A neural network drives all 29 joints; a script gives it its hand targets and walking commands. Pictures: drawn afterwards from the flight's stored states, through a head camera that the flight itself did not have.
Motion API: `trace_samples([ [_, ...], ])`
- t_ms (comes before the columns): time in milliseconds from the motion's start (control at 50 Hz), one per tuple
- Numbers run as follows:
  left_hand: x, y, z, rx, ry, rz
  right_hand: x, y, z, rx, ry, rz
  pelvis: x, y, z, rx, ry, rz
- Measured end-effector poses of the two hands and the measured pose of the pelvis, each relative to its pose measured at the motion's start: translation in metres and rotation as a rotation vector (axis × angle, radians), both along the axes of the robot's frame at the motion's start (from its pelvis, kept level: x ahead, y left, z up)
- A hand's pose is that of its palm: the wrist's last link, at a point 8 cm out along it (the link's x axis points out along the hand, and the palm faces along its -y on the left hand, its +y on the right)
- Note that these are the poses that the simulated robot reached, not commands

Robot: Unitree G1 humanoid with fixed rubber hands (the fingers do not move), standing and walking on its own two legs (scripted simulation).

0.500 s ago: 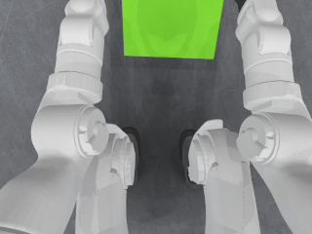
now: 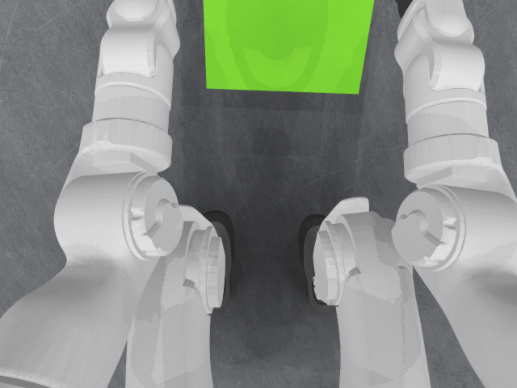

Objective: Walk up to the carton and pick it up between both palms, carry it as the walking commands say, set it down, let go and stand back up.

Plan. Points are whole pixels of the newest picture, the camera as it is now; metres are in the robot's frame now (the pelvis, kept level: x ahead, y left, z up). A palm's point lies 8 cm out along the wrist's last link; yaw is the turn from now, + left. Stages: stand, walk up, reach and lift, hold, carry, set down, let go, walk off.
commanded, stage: set down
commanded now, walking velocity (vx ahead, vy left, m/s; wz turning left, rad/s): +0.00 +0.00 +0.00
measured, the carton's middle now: out of the picture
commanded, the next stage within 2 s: none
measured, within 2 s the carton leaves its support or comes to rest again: rests again in 1.00 s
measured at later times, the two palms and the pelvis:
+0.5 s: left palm out of the picture +0.57 +0.12 -0.17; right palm out of the picture +0.55 -0.16 -0.16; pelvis +0.01 +0.00 +0.00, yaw +0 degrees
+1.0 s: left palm out of the picture +0.56 +0.13 -0.18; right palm (411, 0) +0.54 -0.16 -0.18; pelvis +0.00 +0.00 +0.00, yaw +0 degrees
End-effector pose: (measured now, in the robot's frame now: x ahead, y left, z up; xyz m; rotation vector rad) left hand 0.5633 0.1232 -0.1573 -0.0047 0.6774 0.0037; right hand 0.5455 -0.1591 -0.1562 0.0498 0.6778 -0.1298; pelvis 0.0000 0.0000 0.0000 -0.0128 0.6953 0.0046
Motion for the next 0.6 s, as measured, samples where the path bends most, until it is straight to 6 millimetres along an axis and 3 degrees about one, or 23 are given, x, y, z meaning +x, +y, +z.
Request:
trace_samples([
  [600, 0.0070, 0.0007, -0.0089, -0.013, -0.014, -0.005, 0.0070, -0.0008, -0.0082, 0.003, -0.015, 0.005, 0.0073, 0.0003, -0.0014, 0.003, 0.006, 0.000],
])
